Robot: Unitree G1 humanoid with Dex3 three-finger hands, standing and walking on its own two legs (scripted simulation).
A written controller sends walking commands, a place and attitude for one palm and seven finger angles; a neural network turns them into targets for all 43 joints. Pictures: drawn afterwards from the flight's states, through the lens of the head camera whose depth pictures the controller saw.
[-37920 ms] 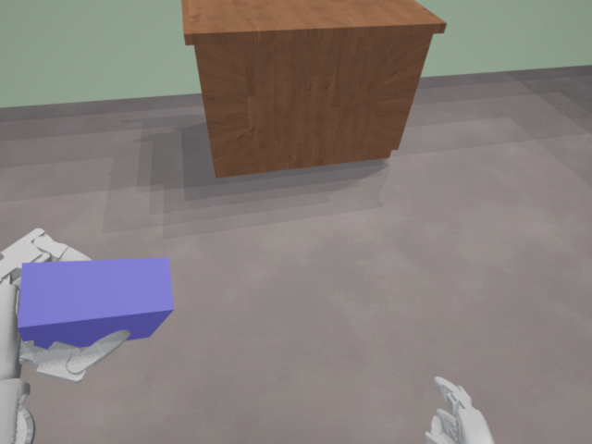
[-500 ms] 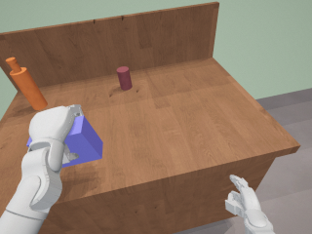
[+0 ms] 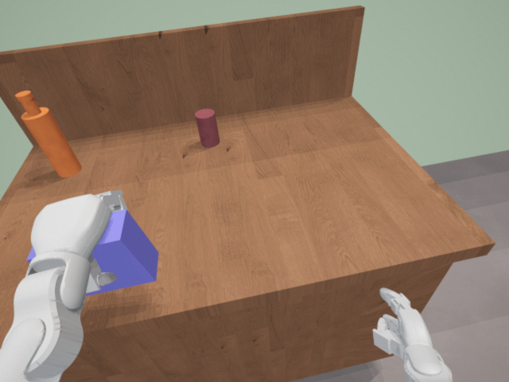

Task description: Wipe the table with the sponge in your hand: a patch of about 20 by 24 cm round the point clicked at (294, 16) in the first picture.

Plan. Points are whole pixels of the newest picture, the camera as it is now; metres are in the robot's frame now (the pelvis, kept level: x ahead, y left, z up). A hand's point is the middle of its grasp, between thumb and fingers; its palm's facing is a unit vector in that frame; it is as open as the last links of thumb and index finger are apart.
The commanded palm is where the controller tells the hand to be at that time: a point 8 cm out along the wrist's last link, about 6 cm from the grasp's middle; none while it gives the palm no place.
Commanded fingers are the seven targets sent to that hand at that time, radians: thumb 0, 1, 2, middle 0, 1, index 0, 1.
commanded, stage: bring the sponge back beside the body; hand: left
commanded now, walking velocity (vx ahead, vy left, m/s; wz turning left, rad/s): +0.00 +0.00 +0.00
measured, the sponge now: (107, 262) +0.23 +0.28 +0.10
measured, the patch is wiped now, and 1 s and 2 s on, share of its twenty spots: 1.00 1.00 1.00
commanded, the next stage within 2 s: step back with the hand held close in 1.02 s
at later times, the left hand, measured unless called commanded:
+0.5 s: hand (85, 261) +0.20 +0.28 +0.14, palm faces +0.13 -0.11 -0.99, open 9.7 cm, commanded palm +0.16 +0.27 +0.21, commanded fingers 0.00 0.10 1.30 -1.20 -1.60 -1.20 -1.60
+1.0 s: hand (84, 271) +0.19 +0.28 +0.13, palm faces +0.11 -0.11 -0.99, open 9.7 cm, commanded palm +0.15 +0.27 +0.21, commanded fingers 0.00 0.10 1.30 -1.20 -1.60 -1.20 -1.60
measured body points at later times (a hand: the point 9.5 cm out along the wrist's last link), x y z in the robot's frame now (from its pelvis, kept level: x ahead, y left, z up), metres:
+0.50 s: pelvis +0.00 +0.00 +0.00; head -0.03 -0.04 +0.45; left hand +0.19 +0.28 +0.19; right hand +0.26 -0.19 -0.07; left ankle +0.04 +0.14 -0.74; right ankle +0.01 -0.12 -0.74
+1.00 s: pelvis +0.00 +0.00 +0.00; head -0.04 -0.04 +0.45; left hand +0.18 +0.28 +0.19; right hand +0.26 -0.19 -0.06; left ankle +0.04 +0.14 -0.74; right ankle +0.01 -0.12 -0.74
